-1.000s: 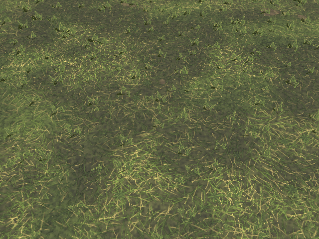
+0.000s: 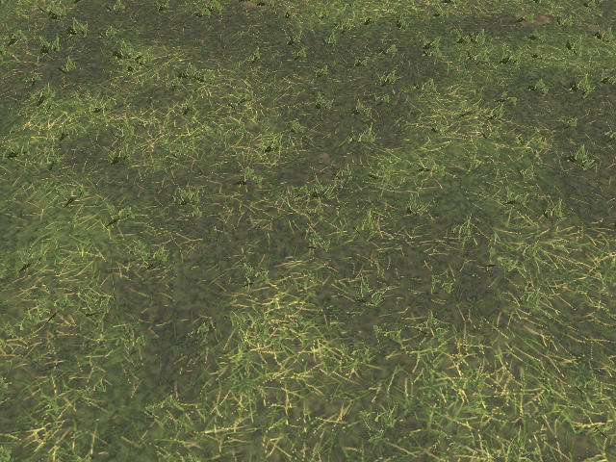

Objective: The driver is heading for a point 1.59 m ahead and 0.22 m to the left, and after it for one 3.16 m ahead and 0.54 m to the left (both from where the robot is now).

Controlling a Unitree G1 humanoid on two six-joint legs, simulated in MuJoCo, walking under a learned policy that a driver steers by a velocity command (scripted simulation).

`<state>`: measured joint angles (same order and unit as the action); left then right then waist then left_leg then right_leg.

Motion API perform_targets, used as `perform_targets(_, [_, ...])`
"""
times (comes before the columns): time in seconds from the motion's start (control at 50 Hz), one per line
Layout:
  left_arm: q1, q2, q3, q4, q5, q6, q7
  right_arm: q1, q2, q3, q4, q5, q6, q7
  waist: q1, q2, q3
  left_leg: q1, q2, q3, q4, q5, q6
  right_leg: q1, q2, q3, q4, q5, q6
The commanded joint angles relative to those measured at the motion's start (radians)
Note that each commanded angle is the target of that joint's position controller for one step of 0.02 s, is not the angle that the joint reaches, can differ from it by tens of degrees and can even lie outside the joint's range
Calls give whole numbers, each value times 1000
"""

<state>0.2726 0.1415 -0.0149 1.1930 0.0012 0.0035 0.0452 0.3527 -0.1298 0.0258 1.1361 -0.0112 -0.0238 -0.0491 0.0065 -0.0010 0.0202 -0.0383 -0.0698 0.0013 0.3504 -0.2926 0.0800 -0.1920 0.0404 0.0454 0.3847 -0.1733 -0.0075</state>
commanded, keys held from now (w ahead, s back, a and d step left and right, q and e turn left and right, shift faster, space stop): no key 0.18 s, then w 0.82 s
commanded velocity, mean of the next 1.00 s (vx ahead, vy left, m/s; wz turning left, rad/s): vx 0.29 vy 0.00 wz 0.00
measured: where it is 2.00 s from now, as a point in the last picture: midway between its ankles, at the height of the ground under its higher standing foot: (335, 307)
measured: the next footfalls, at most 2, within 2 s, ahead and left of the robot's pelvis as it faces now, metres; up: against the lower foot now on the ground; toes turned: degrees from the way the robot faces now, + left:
right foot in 0.60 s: +0.26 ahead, -0.14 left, +0.00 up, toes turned -4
left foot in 1.14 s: +0.60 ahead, +0.03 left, +0.00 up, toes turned +4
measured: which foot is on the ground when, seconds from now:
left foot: down 0.00-0.62, up 0.64-1.00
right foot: down 0.00-0.24, up 0.26-0.58, down 0.60-1.00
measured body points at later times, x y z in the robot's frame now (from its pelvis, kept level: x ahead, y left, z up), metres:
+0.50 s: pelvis +0.08 -0.02 -0.01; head +0.09 -0.02 +0.44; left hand +0.16 +0.22 -0.15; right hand -0.08 -0.23 -0.15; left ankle -0.07 +0.07 -0.74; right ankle +0.14 -0.13 -0.71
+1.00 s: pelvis +0.33 -0.07 +0.00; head +0.36 -0.07 +0.45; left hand +0.24 +0.15 -0.15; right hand +0.48 -0.29 -0.14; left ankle +0.50 +0.06 -0.69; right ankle +0.22 -0.13 -0.74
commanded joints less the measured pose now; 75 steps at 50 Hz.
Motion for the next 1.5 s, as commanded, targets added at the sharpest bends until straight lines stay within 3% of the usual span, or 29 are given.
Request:
perform_targets(0.02, [64,66,7,-3,0,-2,3,93,-75,-10,-2,0,-3,-3,0,16,61,-91,165,-113,-68,281,-8,23,-106,86,-23,141,-31])
perform_targets(0.18, [74,60,4,0,-2,-2,4,110,-72,-9,1,1,-4,-4,-2,18,63,-82,167,-113,-68,327,-11,15,-106,78,-11,137,-25])
perform_targets(0.24, [45,62,5,-17,7,2,1,141,-106,-25,4,-3,1,-1,-28,53,77,-77,166,-170,-141,-82,26,-52,-51,29,61,-60,-33])
perform_targets(0.28, [-21,77,14,-61,28,0,-12,183,-150,-47,6,-2,10,3,-62,124,166,-71,261,-313,-221,-401,113,-242,-1,-58,214,-237,-44])
perform_targets(0.3, [-63,75,15,-89,36,-6,-20,212,-148,-53,12,-4,8,6,-80,125,220,-69,318,-376,-256,-446,154,-328,-24,-82,286,-264,-48])
perform_targets(0.34, [-122,79,23,-134,39,-25,-33,259,-141,-59,23,-17,-8,10,-88,75,266,5,376,-422,-277,-340,201,-496,-79,-77,428,-276,-47])
perform_targets(0.38, [-128,82,32,-157,35,-47,-44,266,-145,-64,21,-16,-29,13,-71,41,236,98,364,-373,-259,-151,201,-568,-100,-75,480,-236,-42])
perform_targets(0.5, [-235,80,47,-256,17,-59,-68,251,-158,-63,6,-15,-62,16,-50,94,167,66,295,-185,-173,327,153,-436,-60,-140,355,-120,-52])
perform_targets(0.54, [-184,86,53,-259,8,-57,-66,209,-172,-63,-8,-13,-67,21,-10,115,139,-22,279,-130,-112,502,123,-251,-20,-170,279,-82,-76])
perform_targets(0.58, [35,121,79,-192,4,-60,-54,176,-186,-61,-16,-5,-75,28,92,79,32,-108,233,-53,128,748,76,76,43,-200,183,-11,-106])
perform_targets(0.6, [179,169,102,-150,11,-67,-44,182,-183,-56,-18,-4,-80,34,147,51,-48,-210,189,-11,334,682,50,276,-1,-142,140,-46,-128])
perform_targets(0.62, [336,279,128,-138,38,-73,-36,210,-106,-35,-54,9,-81,44,179,-108,-174,-415,98,47,692,280,8,477,-304,282,6,-369,-206])
perform_targets(0.64, [317,292,128,-131,27,-59,-44,210,-109,-47,-72,6,-79,51,137,-189,-206,-550,-12,-16,955,-192,11,429,-451,723,-222,-482,-288])
perform_targets(0.66, [158,264,118,-161,11,-55,-47,138,-141,-56,-103,-9,-70,54,59,-90,-47,-617,78,-64,1011,-118,30,282,-429,631,-230,-573,-273])
perform_targets(0.7, [19,165,88,-195,10,-74,-57,64,-117,-58,-122,-13,-70,64,1,2,82,-566,150,-52,905,12,33,55,-341,370,-257,-321,-224])
perform_targets(0.74, [35,114,67,-176,13,-92,-51,107,-93,-60,-112,-27,-48,69,-49,-26,76,-474,172,-42,824,29,11,-21,-269,208,-263,-119,-187])
perform_targets(0.8, [119,131,65,-148,13,-108,-43,40,-106,-70,-141,-25,-27,77,-55,-42,88,-533,175,-2,762,83,-10,4,-240,113,-282,35,-196])
perform_targets(0.92, [224,121,52,-138,11,-113,-42,-269,-98,-69,-251,-16,-25,86,8,-48,122,-654,163,63,471,249,-48,109,-206,16,-290,274,-191])
perform_targets(1.02, [288,136,52,-120,16,-116,-30,-401,-94,-63,-302,-9,-33,85,40,-71,115,-589,112,103,262,279,-15,239,-230,-18,-244,473,-180])
perform_targets(1.08, [258,161,58,-121,24,-114,-21,-338,-122,-77,-296,-10,-44,74,-8,-85,67,-467,61,117,205,179,36,320,-252,-42,-110,781,-164])
perform_targets(1.12, [230,181,65,-124,25,-105,-20,-88,-161,-101,-216,-13,-58,57,-114,-77,-66,-188,8,130,123,174,77,302,-227,-72,185,897,-137])
perform_targets(1.14, [224,168,59,-141,16,-105,-24,75,-212,-121,-172,-34,-66,46,-174,-48,-162,67,118,21,113,152,114,127,-195,-88,421,659,-124])
perform_targets(1.16, [332,57,37,-171,-28,-104,-39,187,-329,-152,-166,-61,-65,42,-142,165,-327,394,451,-462,79,65,255,-231,-39,-144,846,61,-76])
perform_targets(1.18, [311,127,60,-161,-13,-102,-40,133,-303,-150,-163,-23,-48,56,-125,115,-348,372,491,-705,-62,34,291,-371,29,-21,1001,-317,-86])
perform_targets(1.2, [201,147,69,-197,2,-99,-39,9,-259,-136,-178,-5,-47,59,-76,68,-168,216,447,-534,-87,-35,246,-444,-46,7,999,-231,-97])
perform_targets(1.22, [137,137,67,-214,9,-105,-43,-63,-190,-117,-190,-3,-55,64,-58,22,-68,68,406,-417,-132,23,212,-431,-84,5,935,-157,-99])
perform_targets(1.26, [138,103,68,-209,32,-85,-51,-84,-119,-95,-168,-3,-68,59,6,28,17,-114,317,-247,-183,153,144,-335,-130,-2,821,-111,-87])
perform_targets(1.34, [96,82,69,-230,40,-48,-69,6,-153,-95,-128,0,-91,52,34,47,39,-146,272,-125,-221,309,139,-356,-146,-43,720,-46,-53])
perform_targets(1.5, [-240,83,55,-346,21,-51,-77,143,-161,-84,-99,0,-90,50,-46,66,87,-19,237,-26,-236,467,114,-429,-124,-124,310,188,-25])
